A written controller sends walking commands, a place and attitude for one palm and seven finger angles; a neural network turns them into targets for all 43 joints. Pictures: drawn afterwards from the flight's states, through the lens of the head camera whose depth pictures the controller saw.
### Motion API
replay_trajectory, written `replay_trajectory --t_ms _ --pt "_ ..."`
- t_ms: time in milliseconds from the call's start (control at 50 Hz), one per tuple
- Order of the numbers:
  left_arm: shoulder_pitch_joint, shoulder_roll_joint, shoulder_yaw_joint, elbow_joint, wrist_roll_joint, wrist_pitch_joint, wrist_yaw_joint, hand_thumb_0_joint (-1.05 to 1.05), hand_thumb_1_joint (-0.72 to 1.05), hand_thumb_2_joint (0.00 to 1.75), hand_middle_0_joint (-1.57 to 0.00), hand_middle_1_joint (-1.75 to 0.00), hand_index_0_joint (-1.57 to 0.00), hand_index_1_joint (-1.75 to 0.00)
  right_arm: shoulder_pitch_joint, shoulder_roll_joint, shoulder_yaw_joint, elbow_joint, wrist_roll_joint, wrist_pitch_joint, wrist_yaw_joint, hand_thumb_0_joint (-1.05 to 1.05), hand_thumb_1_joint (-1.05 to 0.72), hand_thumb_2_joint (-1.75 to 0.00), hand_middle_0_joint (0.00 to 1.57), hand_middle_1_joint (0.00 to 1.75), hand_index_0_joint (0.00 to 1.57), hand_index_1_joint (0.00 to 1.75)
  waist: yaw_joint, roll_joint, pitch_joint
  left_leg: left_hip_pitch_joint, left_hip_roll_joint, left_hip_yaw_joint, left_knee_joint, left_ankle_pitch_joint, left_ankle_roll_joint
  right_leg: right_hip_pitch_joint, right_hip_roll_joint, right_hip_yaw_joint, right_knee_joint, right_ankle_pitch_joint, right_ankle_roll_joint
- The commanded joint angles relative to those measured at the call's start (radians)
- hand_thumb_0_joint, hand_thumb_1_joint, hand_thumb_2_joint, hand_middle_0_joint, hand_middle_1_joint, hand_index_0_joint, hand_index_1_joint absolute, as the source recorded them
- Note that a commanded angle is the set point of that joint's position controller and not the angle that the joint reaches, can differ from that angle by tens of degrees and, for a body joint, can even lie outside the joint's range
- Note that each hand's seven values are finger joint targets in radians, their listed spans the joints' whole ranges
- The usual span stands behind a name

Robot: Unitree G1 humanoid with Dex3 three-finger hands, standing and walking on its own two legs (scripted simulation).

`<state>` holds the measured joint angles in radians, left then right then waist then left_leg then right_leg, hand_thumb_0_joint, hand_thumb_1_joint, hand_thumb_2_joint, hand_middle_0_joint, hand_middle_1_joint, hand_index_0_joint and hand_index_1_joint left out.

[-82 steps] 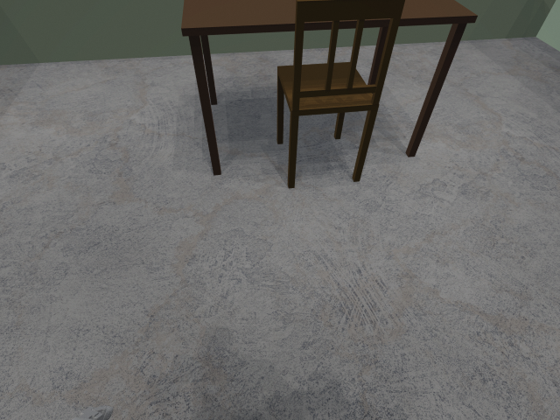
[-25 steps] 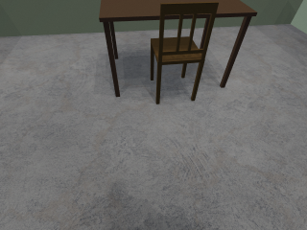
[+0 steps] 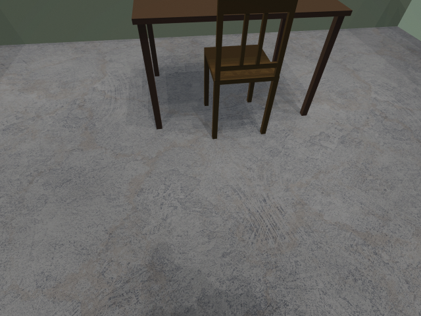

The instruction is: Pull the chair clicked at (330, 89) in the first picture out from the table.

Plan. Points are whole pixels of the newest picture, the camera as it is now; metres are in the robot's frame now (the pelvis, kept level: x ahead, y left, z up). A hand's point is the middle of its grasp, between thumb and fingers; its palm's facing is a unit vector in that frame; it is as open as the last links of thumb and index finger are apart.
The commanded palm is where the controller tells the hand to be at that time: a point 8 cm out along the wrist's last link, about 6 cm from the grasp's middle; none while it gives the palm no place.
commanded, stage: walk to a spot facing it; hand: left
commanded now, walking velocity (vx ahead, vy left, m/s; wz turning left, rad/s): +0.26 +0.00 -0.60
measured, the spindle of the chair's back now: (243, 40) +1.38 -0.08 -0.10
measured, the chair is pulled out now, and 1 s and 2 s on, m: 0.00 0.00 0.00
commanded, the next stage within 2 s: none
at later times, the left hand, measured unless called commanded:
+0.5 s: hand out of the picture +0.09 +0.15 -0.17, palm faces -0.19 -0.97 -0.18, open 7.4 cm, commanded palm none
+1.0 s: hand (186, 185) +0.50 +0.11 -0.16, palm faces -0.51 -0.84 -0.19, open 7.4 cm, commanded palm none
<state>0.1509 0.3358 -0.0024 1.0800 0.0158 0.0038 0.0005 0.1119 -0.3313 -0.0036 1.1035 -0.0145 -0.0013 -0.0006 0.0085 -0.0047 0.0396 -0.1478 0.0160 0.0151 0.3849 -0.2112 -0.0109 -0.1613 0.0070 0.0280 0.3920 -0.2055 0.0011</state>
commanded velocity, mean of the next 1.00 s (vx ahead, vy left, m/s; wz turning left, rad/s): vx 0.32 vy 0.00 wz -0.55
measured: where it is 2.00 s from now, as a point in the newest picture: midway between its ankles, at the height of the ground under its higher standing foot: (272, 239)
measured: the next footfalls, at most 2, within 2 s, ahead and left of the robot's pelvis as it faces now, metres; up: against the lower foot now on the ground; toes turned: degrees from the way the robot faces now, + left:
left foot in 0.68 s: +0.32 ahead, +0.07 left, +0.00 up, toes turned -15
right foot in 1.26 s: +0.44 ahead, -0.25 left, +0.00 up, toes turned -47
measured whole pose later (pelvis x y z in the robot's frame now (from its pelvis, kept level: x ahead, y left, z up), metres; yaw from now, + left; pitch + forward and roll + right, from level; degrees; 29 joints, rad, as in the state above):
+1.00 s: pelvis +0.29 -0.01 +0.00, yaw -33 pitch +0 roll -1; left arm 0.15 0.26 0.10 0.92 0.05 0.03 -0.04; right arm 0.37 -0.17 -0.04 1.03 -0.02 -0.08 -0.02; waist -0.01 -0.05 0.03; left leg -0.07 0.07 0.30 0.38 -0.31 0.04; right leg -0.66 -0.09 -0.04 1.13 -0.14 0.03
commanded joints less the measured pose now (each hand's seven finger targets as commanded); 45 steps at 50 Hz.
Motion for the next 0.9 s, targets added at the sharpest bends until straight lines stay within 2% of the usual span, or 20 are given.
replay_trajectory --t_ms 0,80,140,180,220,240,260,280,320,360,420,580,620,640,660,680,700,740,800,880 --pt "0.034 0.104 0.029 -0.074 -0.002 0.016 0.008 0.0 0.9 0.9 -0.2 -0.3 -0.2 -0.3 0.044 -0.099 -0.024 -0.066 0.001 -0.001 -0.021 0.0 -0.9 -0.9 0.2 0.3 0.2 0.3 -0.013 -0.011 -0.077 0.034 0.117 -0.025 0.019 0.007 0.013 -0.066 -0.101 0.129 -0.001 0.081 -0.028" --pt "0.053 0.088 0.049 -0.143 0.009 0.03 -0.018 0.0 0.9 0.9 -0.2 -0.3 -0.2 -0.3 0.065 -0.146 -0.054 -0.118 -0.008 0.004 -0.015 0.0 -0.9 -0.9 0.2 0.3 0.2 0.3 -0.014 0.075 0.052 -0.026 0.188 -0.133 -0.083 -0.438 0.069 -0.272 -0.004 0.111 0.099 -0.335 -0.032" --pt "0.05 0.04 0.062 -0.187 0.008 0.017 -0.034 0.0 0.9 0.9 -0.2 -0.3 -0.2 -0.3 0.09 -0.18 -0.079 -0.141 -0.003 -0.019 -0.014 0.0 -0.9 -0.9 0.2 0.3 0.2 0.3 -0.018 0.188 0.037 0.001 0.37 -0.238 -0.175 -0.374 0.177 -0.336 -0.009 -0.033 0.431 -0.28 -0.005" --pt "0.06 0.005 0.069 -0.2 0.008 0.006 -0.044 0.0 0.9 0.9 -0.2 -0.3 -0.2 -0.3 0.084 -0.149 -0.079 -0.147 -0.01 -0.027 -0.015 0.0 -0.9 -0.9 0.2 0.3 0.2 0.3 -0.003 0.151 0.045 -0.028 0.356 -0.127 -0.106 -0.21 0.161 -0.278 -0.05 -0.056 0.376 -0.294 -0.004" --pt "0.205 -0.021 0.074 -0.155 0.01 -0.006 -0.045 0.0 0.9 0.9 -0.2 -0.3 -0.2 -0.3 0.06 -0.126 -0.076 -0.151 -0.011 -0.027 -0.015 0.0 -0.9 -0.9 0.2 0.3 0.2 0.3 0.06 0.089 0.002 -0.124 0.275 0.018 0.123 -0.141 0.093 -0.041 -0.014 -0.121 0.181 -0.153 -0.01" --pt "0.314 0.044 0.086 -0.122 0.015 -0.019 -0.035 0.0 0.9 0.9 -0.2 -0.3 -0.2 -0.3 0.05 -0.079 -0.067 -0.167 -0.004 -0.024 -0.009 0.0 -0.9 -0.9 0.2 0.3 0.2 0.3 0.101 -0.111 -0.016 -0.291 0.173 0.128 0.407 -0.207 0.024 0.123 -0.086 0.039 0.009 -0.169 -0.049" --pt "0.416 0.157 0.111 -0.1 0.015 -0.035 -0.016 0.0 0.9 0.9 -0.2 -0.3 -0.2 -0.3 -0.009 0.002 -0.046 -0.237 0.004 -0.03 0.001 0.0 -0.9 -0.9 0.2 0.3 0.2 0.3 0.137 -0.428 -0.002 -0.614 0.031 0.172 0.732 -0.438 -0.032 0.235 -0.362 0.55 -0.174 -0.144 -0.173" --pt "0.448 0.14 0.103 -0.108 -0.004 -0.038 0.003 0.0 0.9 0.9 -0.2 -0.3 -0.2 -0.3 -0.077 -0.046 -0.052 -0.265 -0.002 -0.037 -0.001 0.0 -0.9 -0.9 0.2 0.3 0.2 0.3 0.146 -0.236 0.01 -0.637 0.075 0.008 0.778 -0.364 -0.016 0.181 -0.39 0.631 -0.211 -0.163 -0.241" --pt "0.314 0.091 0.091 -0.135 0.003 -0.042 0.003 0.0 0.9 0.9 -0.2 -0.3 -0.2 -0.3 -0.073 -0.027 -0.059 -0.251 -0.005 -0.041 0.006 0.0 -0.9 -0.9 0.2 0.3 0.2 0.3 0.076 -0.131 0.082 -0.615 0.119 -0.021 0.795 -0.219 -0.023 0.037 -0.336 0.55 -0.225 -0.31 -0.247" --pt "0.246 0.053 0.085 -0.151 0.01 -0.053 0.005 0.0 0.9 0.9 -0.2 -0.3 -0.2 -0.3 -0.019 -0.002 -0.064 -0.226 -0.01 -0.036 0.012 0.0 -0.9 -0.9 0.2 0.3 0.2 0.3 0.022 -0.066 0.065 -0.539 0.125 -0.009 0.727 -0.133 -0.039 -0.015 -0.285 0.413 -0.206 -0.17 -0.223" --pt "0.272 0.046 0.089 -0.131 0.008 -0.064 0.002 0.0 0.9 0.9 -0.2 -0.3 -0.2 -0.3 0.008 0.033 -0.063 -0.225 -0.006 -0.032 0.016 0.0 -0.9 -0.9 0.2 0.3 0.2 0.3 0.015 -0.09 0.003 -0.503 0.107 0.025 0.631 -0.061 -0.053 0.033 -0.221 0.287 -0.168 0.032 -0.201" --pt "0.275 0.05 0.102 -0.117 0.013 -0.056 0.007 0.0 0.9 0.9 -0.2 -0.3 -0.2 -0.3 -0.076 0.062 -0.058 -0.286 0.004 -0.059 0.021 0.0 -0.9 -0.9 0.2 0.3 0.2 0.3 0.041 -0.142 -0.003 -0.326 0.053 0.054 0.294 -0.054 -0.035 0.029 -0.193 0.273 -0.086 0.162 -0.166" --pt "0.221 0.053 0.108 -0.126 0.008 -0.053 0.007 0.0 0.9 0.9 -0.2 -0.3 -0.2 -0.3 0.057 0.032 -0.067 -0.247 0.003 -0.069 0.007 0.0 -0.9 -0.9 0.2 0.3 0.2 0.3 -0.03 -0.108 -0.041 -0.077 0.027 0.071 0.128 0.006 -0.025 -0.054 -0.143 0.238 0.036 0.205 -0.13" --pt "0.214 0.023 0.108 -0.132 0.004 -0.053 0.001 0.0 0.9 0.9 -0.2 -0.3 -0.2 -0.3 0.198 -0.026 -0.08 -0.202 0.001 -0.074 -0.01 0.0 -0.9 -0.9 0.2 0.3 0.2 0.3 -0.086 -0.013 -0.113 0.175 0.071 0.034 0.075 0.006 -0.008 -0.168 -0.081 0.191 0.221 0.211 -0.099" --pt "0.24 -0.034 0.105 -0.15 -0.009 -0.049 -0.012 0.0 0.9 0.9 -0.2 -0.3 -0.2 -0.3 0.347 -0.151 -0.11 -0.168 -0.018 -0.078 -0.021 0.0 -0.9 -0.9 0.2 0.3 0.2 0.3 -0.133 0.26 -0.231 0.394 0.355 -0.302 0.029 -0.055 0.077 -0.369 0.044 0.053 0.532 -0.122 -0.045" --pt "0.22 -0.054 0.098 -0.177 -0.006 -0.057 -0.019 0.0 0.9 0.9 -0.2 -0.3 -0.2 -0.3 0.408 -0.178 -0.104 -0.161 -0.016 -0.068 -0.02 0.0 -0.9 -0.9 0.2 0.3 0.2 0.3 -0.131 0.308 -0.224 0.373 0.519 -0.52 -0.103 -0.128 0.161 -0.488 0.065 0.009 0.771 -0.385 -0.024" --pt "0.168 -0.038 0.099 -0.173 0.004 -0.053 -0.016 0.0 0.9 0.9 -0.2 -0.3 -0.2 -0.3 0.338 -0.123 -0.094 -0.162 -0.012 -0.067 -0.021 0.0 -0.9 -0.9 0.2 0.3 0.2 0.3 -0.119 0.251 -0.169 0.25 0.517 -0.507 -0.159 -0.252 0.161 -0.518 0.007 0.044 0.901 -0.337 -0.028" --pt "0.105 -0.043 0.1 -0.174 0.014 -0.041 -0.039 0.0 0.9 0.9 -0.2 -0.3 -0.2 -0.3 0.209 -0.014 -0.066 -0.188 -0.009 -0.077 -0.02 0.0 -0.9 -0.9 0.2 0.3 0.2 0.3 -0.055 0.132 0.017 0.039 0.429 -0.319 -0.185 -0.225 0.134 -0.543 -0.084 0.012 0.932 -0.18 -0.018" --pt "0.141 -0.09 0.097 -0.162 0.021 -0.004 -0.049 0.0 0.9 0.9 -0.2 -0.3 -0.2 -0.3 0.193 0.037 -0.053 -0.169 -0.008 -0.094 -0.025 0.0 -0.9 -0.9 0.2 0.3 0.2 0.3 0.002 0.123 0.012 -0.036 0.338 -0.039 -0.175 0.032 0.094 -0.47 -0.107 -0.008 0.883 -0.054 0.005" --pt "0.079 -0.104 0.093 -0.184 0.026 0.015 -0.051 0.0 0.9 0.9 -0.2 -0.3 -0.2 -0.3 0.26 0.057 -0.055 -0.135 -0.003 -0.103 -0.028 0.0 -0.9 -0.9 0.2 0.3 0.2 0.3 0.002 0.096 0.031 0.033 0.313 0.073 -0.182 0.187 0.092 -0.559 -0.118 -0.026 0.832 0.053 0.024"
